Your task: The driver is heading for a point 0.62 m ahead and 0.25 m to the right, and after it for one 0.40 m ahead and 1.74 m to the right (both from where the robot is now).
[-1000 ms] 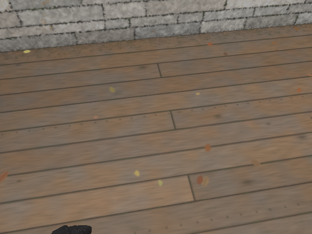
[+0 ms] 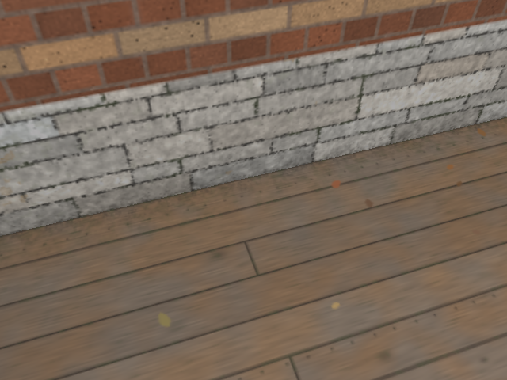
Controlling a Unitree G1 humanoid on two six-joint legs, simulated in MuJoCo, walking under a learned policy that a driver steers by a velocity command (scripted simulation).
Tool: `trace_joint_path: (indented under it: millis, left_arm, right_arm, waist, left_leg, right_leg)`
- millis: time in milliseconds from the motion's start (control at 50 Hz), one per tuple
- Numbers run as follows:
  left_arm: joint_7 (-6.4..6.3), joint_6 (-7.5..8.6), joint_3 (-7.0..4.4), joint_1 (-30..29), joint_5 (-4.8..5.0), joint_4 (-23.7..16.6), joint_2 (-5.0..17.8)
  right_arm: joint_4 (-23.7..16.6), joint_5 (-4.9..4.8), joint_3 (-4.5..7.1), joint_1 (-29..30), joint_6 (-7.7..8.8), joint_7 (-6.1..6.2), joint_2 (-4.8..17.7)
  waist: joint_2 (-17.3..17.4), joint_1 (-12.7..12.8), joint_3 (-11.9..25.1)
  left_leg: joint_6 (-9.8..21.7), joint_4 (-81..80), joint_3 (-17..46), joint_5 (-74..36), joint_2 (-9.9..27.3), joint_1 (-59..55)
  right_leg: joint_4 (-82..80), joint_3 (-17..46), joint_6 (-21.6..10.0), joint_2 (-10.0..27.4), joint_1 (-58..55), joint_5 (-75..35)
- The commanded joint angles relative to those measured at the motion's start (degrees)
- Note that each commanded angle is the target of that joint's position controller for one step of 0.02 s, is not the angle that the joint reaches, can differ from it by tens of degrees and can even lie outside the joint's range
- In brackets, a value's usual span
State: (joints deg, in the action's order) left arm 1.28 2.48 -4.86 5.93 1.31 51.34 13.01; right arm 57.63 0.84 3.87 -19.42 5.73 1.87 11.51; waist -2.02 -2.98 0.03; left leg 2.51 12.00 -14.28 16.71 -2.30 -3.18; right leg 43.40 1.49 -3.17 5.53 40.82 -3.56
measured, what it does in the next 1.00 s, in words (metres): walks ahead, turning right: right foot, then left foot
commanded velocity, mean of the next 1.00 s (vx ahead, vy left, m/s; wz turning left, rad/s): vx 0.50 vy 0.00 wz -0.57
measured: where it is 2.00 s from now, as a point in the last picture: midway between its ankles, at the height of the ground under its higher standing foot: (403, 261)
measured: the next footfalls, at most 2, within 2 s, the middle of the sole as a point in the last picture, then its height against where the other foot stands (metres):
right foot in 0.16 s outside the picture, level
left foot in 0.62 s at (244, 349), level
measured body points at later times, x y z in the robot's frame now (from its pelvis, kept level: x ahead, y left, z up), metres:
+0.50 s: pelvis +0.29 -0.05 +0.00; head +0.32 -0.07 +0.45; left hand +0.42 +0.21 -0.11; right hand +0.44 -0.34 -0.08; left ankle +0.52 +0.09 -0.69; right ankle +0.22 -0.10 -0.74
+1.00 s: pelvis +0.55 -0.11 +0.00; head +0.57 -0.13 +0.45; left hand +0.87 -0.03 -0.08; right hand +0.39 -0.35 -0.12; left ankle +0.55 +0.03 -0.74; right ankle +0.58 -0.33 -0.68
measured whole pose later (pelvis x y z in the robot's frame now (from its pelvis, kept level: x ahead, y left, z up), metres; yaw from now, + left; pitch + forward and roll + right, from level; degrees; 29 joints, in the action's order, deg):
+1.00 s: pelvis +0.55 -0.11 +0.00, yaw -35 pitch +3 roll +2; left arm 1.5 1.9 -3.9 6.7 1.1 36.2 17.6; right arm 49.5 1.0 4.0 -19.8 5.1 -0.1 16.5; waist -2.6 -5.4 -0.8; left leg -0.6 14.8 -9.5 14.1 0.9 2.9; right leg 47.5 3.0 -0.3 6.1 41.5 2.1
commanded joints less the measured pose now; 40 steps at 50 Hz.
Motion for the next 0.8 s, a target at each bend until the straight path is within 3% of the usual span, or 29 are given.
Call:
trace_joint_path:
  millis: [20, 60, 100, 120, 140, 160, 180, 200, 220, 240, 260, 280, 320, 360, 400, 440, 520, 560, 580, 600, 620, 640, 660, 680, 700, 720, 740, 760, 800]
  left_arm:
    - [1.29, 0.67, 0.46, -9.0, -0.01, -6.5, 1.0]
    - [2.07, 0.67, 0.29, -9.5, 0.13, -7.9, 1.5]
    - [2.47, 0.48, -0.65, -6.8, 0.39, -8.7, 3.7]
    - [2.44, 0.33, -1.53, -2.1, 0.61, -8.2, 5.6]
    - [2.06, 0.22, -3.02, 5.5, 0.67, -6.8, 8.8]
    - [0.94, -0.09, -4.89, 14.6, 0.35, -4.7, 12.5]
    - [0.13, -0.19, -5.41, 15.3, 0.21, -3.9, 17.0]
    - [0.34, 0.69, -4.47, 17.2, -0.81, -5.2, 15.9]
    - [0.2, 1.28, -3.49, 16.2, -1.1, -5.2, 11.8]
    - [0.26, 1.89, -2.64, 11.9, -0.54, -5.9, 8.7]
    - [0.43, 2.23, -2.06, 7.4, -0.24, -7.0, 7.2]
    - [0.16, 2.41, -1.55, 5.2, -0.4, -7.9, 6.2]
    - [-0.54, 2.47, -1.48, 5.0, -0.45, -8.4, 7.3]
    - [-1.45, 2.45, -2.02, 6.7, -0.46, -8.6, 9.7]
    - [-2.09, 2.1, -2.44, 8.5, -0.22, -8.7, 10.9]
    - [-2.25, 1.62, -2.5, 10.6, -0.03, -8.6, 11.0]
    - [-2.15, 1.01, -2.31, 14.3, 0.32, -7.9, 10.1]
    - [-2.47, 0.59, -2.26, 13.6, -0.3, -8.8, 10.1]
    - [-2.6, 0.48, -2.51, 13.1, -0.56, -9.1, 10.8]
    - [-2.64, 0.33, -2.32, 12.0, -0.59, -9.8, 10.4]
    - [-2.49, 0.49, -1.62, 10.7, -0.72, -10.9, 8.4]
    - [-2.48, 0.84, -0.48, 10.4, -1.69, -12.2, 5.4]
    - [-2.27, 1.5, 0.51, 19.3, 0.21, -14.0, 2.7]
    - [-2.31, 1.55, -0.24, 19.9, 1.11, -11.7, 9.1]
    - [-2.15, 1.05, -0.71, 14.4, 0.62, -12.1, 11.6]
    - [-2.13, 0.68, -0.77, 10.5, -0.36, -13.0, 11.5]
    - [-1.91, 0.66, -0.89, 8.2, -1.06, -14.0, 10.9]
    - [-1.56, 0.45, -0.8, 8.2, -0.65, -14.5, 9.9]
    - [-1.29, -0.14, -0.14, 8.6, 0.21, -15.6, 7.4]
  right_arm:
    - [-1.9, -0.59, 2.09, -2.2, -0.41, 0.72, 9.6]
    - [-2.5, -0.91, 2.4, -1.3, -1.22, 0.86, 10.7]
    - [-3.4, -1.34, 2.89, 0.1, -2.01, 1.21, 12.6]
    - [-4.0, -1.4, 3.13, 1.4, -2.41, 1.28, 13.7]
    - [-4.6, -1.67, 3.23, 3.3, -2.57, 1.12, 14.3]
    - [-5.5, -1.65, 3.13, 4.8, -2.18, 0.91, 14.2]
    - [-7.9, 0.78, 0.7, 1.3, -0.78, -0.22, 4.6]
    - [-10.8, -1.96, 0.1, 2.9, 2.28, -1.32, 5.5]
    - [-12.3, -3.99, 0.85, 9.7, 4.04, -2.01, 8.7]
    - [-12.6, -3.92, 0.82, 10.7, 4.58, -2.05, 9.3]
    - [-11.8, -2.53, 1.27, 10.3, 4.29, -1.56, 9.6]
    - [-11.7, -1.55, 1.89, 9.1, 3.41, -1.36, 10.4]
    - [-12.7, -0.78, 2.14, 8.7, 1.71, -1.2, 9.8]
    - [-14.4, 0.0, 1.55, 12.5, 0.87, -0.83, 8.1]
    - [-16.0, 0.28, 0.91, 17.5, 0.66, -0.77, 6.8]
    - [-17.1, -0.23, 0.52, 21.3, 0.83, -0.98, 6.3]
    - [-19.4, -1.54, 0.65, 25.9, 1.5, -1.87, 8.1]
    - [-20.0, -1.56, 1.0, 25.7, 2.24, -2.48, 9.8]
    - [-20.0, -1.06, 1.38, 23.8, 2.53, -2.75, 11.0]
    - [-19.1, -0.89, 1.93, 19.4, 2.84, -2.76, 11.7]
    - [-17.8, -0.15, 2.76, 12.4, 3.11, -2.51, 13.5]
    - [-16.8, 0.91, 3.49, 2.4, 3.09, -2.17, 16.7]
    - [-14.9, 1.69, 4.22, -0.8, 2.3, -2.49, 20.4]
    - [-16.0, 0.4, 3.06, 0.5, 1.66, -2.29, 14.9]
    - [-16.6, -0.15, 1.96, 2.3, 1.18, -1.92, 10.8]
    - [-16.8, 0.04, 1.49, 4.8, 0.75, -1.84, 10.2]
    - [-16.3, 0.29, 1.29, 6.6, 0.56, -1.77, 10.0]
    - [-16.0, 0.63, 0.97, 7.4, 0.7, -1.72, 9.5]
    - [-15.1, -0.01, 1.1, 7.3, 1.16, -1.97, 9.6]
  waist:
    - [3.8, -0.8, -6.2]
    - [4.8, 0.4, -5.5]
    - [7.6, 3.2, -2.3]
    - [9.1, 6.1, 0.2]
    - [8.9, 10.3, 4.1]
    - [5.6, 15.0, 8.6]
    - [-10.2, 8.5, 11.4]
    - [-8.9, 8.6, 20.0]
    - [-4.2, 10.4, 13.7]
    - [0.6, 7.7, 8.3]
    - [4.2, 4.8, 5.1]
    - [4.4, 2.8, 4.3]
    - [3.7, 0.9, 2.8]
    - [2.7, 1.5, 1.2]
    - [0.8, 3.3, 0.4]
    - [-1.1, 5.3, 0.1]
    - [-3.4, 7.5, 0.6]
    - [-4.4, 6.9, 1.0]
    - [-5.3, 5.6, 1.5]
    - [-5.9, 3.1, 3.1]
    - [-5.4, -0.3, 7.4]
    - [1.4, -4.2, 15.3]
    - [23.2, 1.0, 20.0]
    - [17.6, -0.2, 16.9]
    - [11.0, -2.0, 10.4]
    - [5.5, -1.3, 5.9]
    - [4.9, 0.0, 2.8]
    - [5.9, 1.3, 1.6]
    - [7.9, 2.2, 1.0]
  left_leg:
    - [3.4, -1.9, 2.5, -33.7, 18.1, -2.4]
    - [3.4, 2.4, 0.5, -46.4, 18.6, -4.5]
    - [3.2, 9.9, -0.4, -64.6, 19.1, -5.8]
    - [3.0, 16.7, -0.4, -70.2, 19.1, -5.3]
    - [2.2, 27.0, -0.4, -68.8, 17.9, -2.3]
    - [-0.1, 43.1, -0.4, -53.7, 15.1, 9.0]
    - [-3.1, 63.9, 3.1, 8.5, 4.1, 34.9]
    - [-2.8, 74.7, 17.6, 18.5, -1.6, 46.3]
    - [-1.0, 73.3, 20.9, 13.0, 2.3, 52.3]
    - [-0.2, 67.3, 20.7, 7.4, 5.2, 51.1]
    - [-0.8, 62.1, 20.1, 5.0, 7.1, 46.7]
    - [-1.8, 58.7, 20.2, 3.5, 8.4, 42.3]
    - [-3.8, 52.9, 19.3, 2.6, 9.3, 38.7]
    - [-5.5, 45.3, 17.5, -1.4, 9.0, 38.4]
    - [-6.2, 35.4, 16.4, -10.1, 7.2, 36.6]
    - [-6.1, 26.1, 15.9, -16.8, 4.8, 33.8]
    - [-5.3, 17.8, 17.4, -19.3, 2.7, 32.7]
    - [-4.3, 15.7, 18.2, -15.5, 2.5, 31.3]
    - [-3.6, 14.9, 18.1, -13.7, 2.3, 28.8]
    - [-2.4, 13.1, 16.8, -13.0, 1.6, 23.1]
    - [-0.2, 13.6, 18.2, -12.9, 4.1, 12.0]
    - [4.0, 14.8, 28.2, -10.2, 14.3, -3.4]
    - [13.9, 7.0, 57.5, 0.6, 26.7, -18.0]
    - [13.3, 4.6, 61.2, 13.7, 27.6, -16.2]
    - [10.6, 4.2, 51.0, 13.6, 25.3, -9.9]
    - [8.7, 3.8, 43.0, 6.8, 22.4, -2.0]
    - [8.1, 2.6, 37.9, 1.2, 20.2, 4.0]
    - [7.4, 1.1, 33.3, -2.6, 18.3, 7.8]
    - [7.9, -1.4, 28.0, -5.9, 17.5, 10.3]
  right_leg:
    - [-4.7, -3.3, -1.1, -0.6, 4.2, 1.4]
    - [-6.4, -6.7, -2.5, -2.7, 0.8, 5.8]
    - [-5.8, -9.9, -4.5, -6.3, -6.3, 11.6]
    - [-5.7, -10.5, -5.9, -8.0, -12.2, 14.4]
    - [-9.4, -10.0, -7.7, -9.6, -22.7, 12.9]
    - [-14.1, -3.2, -10.3, -7.5, -39.3, 10.7]
    - [-13.9, 23.1, -18.2, 6.3, -57.8, 9.4]
    - [-24.3, 47.1, -25.6, 13.7, -66.0, 17.8]
    - [-26.9, 40.0, -21.6, 12.0, -62.7, 15.6]
    - [-26.8, 31.5, -18.9, 9.6, -54.3, 11.3]
    - [-27.4, 25.9, -16.9, 7.2, -45.1, 5.7]
    - [-28.3, 22.4, -16.2, 5.6, -39.1, 1.7]
    - [-29.8, 19.7, -15.7, 4.2, -32.2, -1.4]
    - [-30.6, 16.2, -15.0, 2.6, -27.4, -4.5]
    - [-30.0, 12.9, -12.9, -0.4, -24.5, -3.6]
    - [-28.9, 11.9, -10.6, -2.3, -23.8, -0.3]
    - [-25.0, 17.1, -9.1, -0.3, -29.1, 6.5]
    - [-21.5, 20.6, -8.7, 1.0, -32.1, 8.6]
    - [-19.1, 22.0, -8.1, 1.0, -32.6, 7.4]
    - [-15.7, 22.1, -7.0, -0.1, -32.1, 4.1]
    - [-7.8, 20.0, -5.0, -2.9, -28.8, 0.6]
    - [8.5, 14.3, -2.4, -6.8, -19.9, 10.0]
    - [25.5, 8.7, 0.9, -13.0, -0.1, 39.2]
    - [33.4, 9.6, 1.7, -7.5, 5.8, 37.6]
    - [35.5, 7.9, 2.0, -5.3, 7.4, 32.5]
    - [34.0, 6.1, 2.1, -3.2, 5.2, 28.4]
    - [30.8, 6.0, 1.9, -1.5, 3.5, 25.5]
    - [29.0, 6.0, 1.6, 0.0, 1.1, 24.0]
    - [26.4, 4.9, 1.7, 1.2, 0.7, 23.1]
